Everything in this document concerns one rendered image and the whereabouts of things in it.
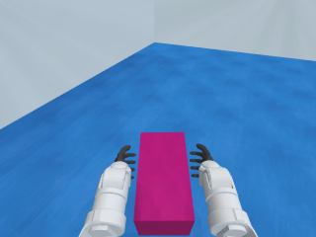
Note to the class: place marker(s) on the left robot hand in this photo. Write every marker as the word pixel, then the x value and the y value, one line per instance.
pixel 122 155

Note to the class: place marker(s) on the left robot forearm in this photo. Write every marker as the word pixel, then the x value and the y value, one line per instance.
pixel 107 217

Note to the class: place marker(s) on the right robot hand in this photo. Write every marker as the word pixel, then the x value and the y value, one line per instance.
pixel 205 154

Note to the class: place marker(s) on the carton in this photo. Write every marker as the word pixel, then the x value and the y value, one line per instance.
pixel 163 197

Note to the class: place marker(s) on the right robot forearm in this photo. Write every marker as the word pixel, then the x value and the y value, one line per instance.
pixel 225 214

